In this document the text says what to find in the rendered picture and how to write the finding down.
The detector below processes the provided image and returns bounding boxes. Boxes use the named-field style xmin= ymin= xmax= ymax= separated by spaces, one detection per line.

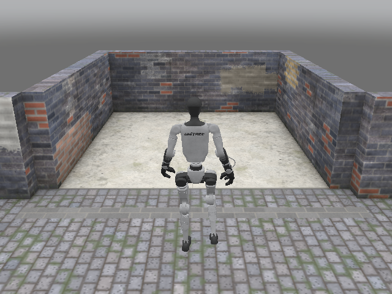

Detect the right robot forearm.
xmin=219 ymin=148 xmax=233 ymax=174

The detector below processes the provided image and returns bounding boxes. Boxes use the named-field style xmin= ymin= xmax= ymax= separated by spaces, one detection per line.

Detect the robot right upper arm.
xmin=208 ymin=123 xmax=225 ymax=157

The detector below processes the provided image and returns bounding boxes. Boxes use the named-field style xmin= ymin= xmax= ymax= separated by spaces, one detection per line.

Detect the robot left upper arm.
xmin=165 ymin=124 xmax=182 ymax=157

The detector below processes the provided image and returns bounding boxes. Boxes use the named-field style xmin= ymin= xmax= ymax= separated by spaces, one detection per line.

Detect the left robot forearm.
xmin=162 ymin=149 xmax=172 ymax=169

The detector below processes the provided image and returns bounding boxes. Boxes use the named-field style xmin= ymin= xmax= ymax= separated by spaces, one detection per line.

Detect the right robot foot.
xmin=209 ymin=233 xmax=218 ymax=244

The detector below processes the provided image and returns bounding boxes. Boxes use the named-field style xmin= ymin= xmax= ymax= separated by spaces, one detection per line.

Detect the robot left hand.
xmin=161 ymin=167 xmax=175 ymax=178

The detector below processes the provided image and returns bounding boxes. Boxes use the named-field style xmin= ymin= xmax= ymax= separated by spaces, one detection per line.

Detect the humanoid robot head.
xmin=184 ymin=97 xmax=205 ymax=126

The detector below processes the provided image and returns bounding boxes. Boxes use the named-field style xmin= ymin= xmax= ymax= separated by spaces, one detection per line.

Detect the robot right hand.
xmin=220 ymin=171 xmax=235 ymax=186

